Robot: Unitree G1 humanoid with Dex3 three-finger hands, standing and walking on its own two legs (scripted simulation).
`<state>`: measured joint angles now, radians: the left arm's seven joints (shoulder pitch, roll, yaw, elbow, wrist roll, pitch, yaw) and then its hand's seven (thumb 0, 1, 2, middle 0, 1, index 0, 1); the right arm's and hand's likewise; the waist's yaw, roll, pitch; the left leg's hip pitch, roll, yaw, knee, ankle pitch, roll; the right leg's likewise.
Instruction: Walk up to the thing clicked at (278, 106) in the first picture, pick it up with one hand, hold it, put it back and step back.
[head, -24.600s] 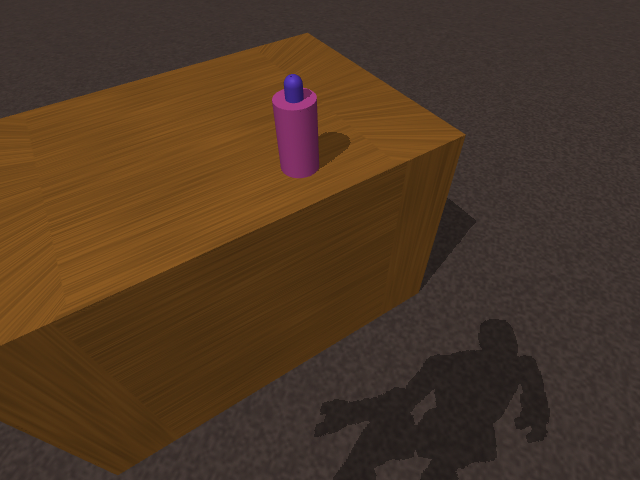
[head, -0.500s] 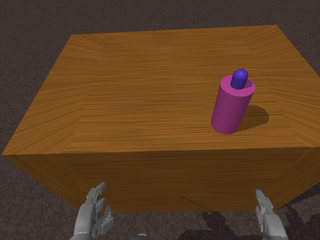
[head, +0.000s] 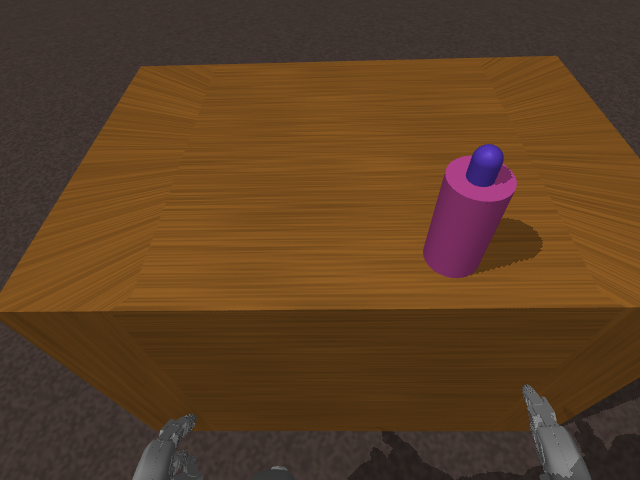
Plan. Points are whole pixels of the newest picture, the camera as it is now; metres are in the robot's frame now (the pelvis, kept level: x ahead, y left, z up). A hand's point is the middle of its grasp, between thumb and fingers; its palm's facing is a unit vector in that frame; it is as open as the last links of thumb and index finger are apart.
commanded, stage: home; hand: right
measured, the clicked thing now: (468, 209) +0.45 -0.16 +0.08
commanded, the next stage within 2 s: stand in 1.76 s
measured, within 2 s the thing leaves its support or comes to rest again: neither
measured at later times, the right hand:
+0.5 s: hand out of the picture +0.04 -0.25 -0.11, palm faces -0.04 +0.93 -0.37, open 17.3 cm
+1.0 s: hand out of the picture +0.03 -0.26 -0.11, palm faces -0.03 +0.93 -0.36, open 17.3 cm
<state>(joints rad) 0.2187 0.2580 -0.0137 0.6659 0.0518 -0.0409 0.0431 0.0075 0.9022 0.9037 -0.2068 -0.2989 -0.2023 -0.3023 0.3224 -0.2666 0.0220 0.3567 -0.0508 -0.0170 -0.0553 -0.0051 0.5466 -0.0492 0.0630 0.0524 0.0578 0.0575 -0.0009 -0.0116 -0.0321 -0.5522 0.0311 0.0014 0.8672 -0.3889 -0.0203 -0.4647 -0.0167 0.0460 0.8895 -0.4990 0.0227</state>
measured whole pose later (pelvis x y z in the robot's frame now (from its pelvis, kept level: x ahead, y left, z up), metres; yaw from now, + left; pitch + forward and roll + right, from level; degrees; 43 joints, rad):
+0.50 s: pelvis -0.02 +0.00 +0.03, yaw +0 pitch -3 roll -1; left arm 0.22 0.36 -0.01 1.01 0.02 0.01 -0.01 0.00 0.90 0.90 -0.21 -0.30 -0.20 -0.30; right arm 0.22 -0.35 0.02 0.99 -0.02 -0.02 0.00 0.00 0.51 -0.07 0.07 0.06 0.06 0.06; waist 0.00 -0.01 0.03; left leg -0.30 0.05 0.00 0.59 -0.23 -0.03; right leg -0.20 0.00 0.04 0.58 -0.32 0.02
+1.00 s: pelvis -0.03 +0.00 +0.05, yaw +0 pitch -3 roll -1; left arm 0.18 0.36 -0.01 1.12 0.01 0.00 -0.01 0.00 0.90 0.90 -0.21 -0.30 -0.20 -0.30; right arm 0.15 -0.36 0.01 1.12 -0.01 -0.01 0.01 0.00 0.51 -0.07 0.07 0.06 0.06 0.06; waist -0.01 0.00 0.05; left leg -0.22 0.05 0.00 0.41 -0.14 -0.03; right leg -0.12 0.00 0.03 0.40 -0.22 0.02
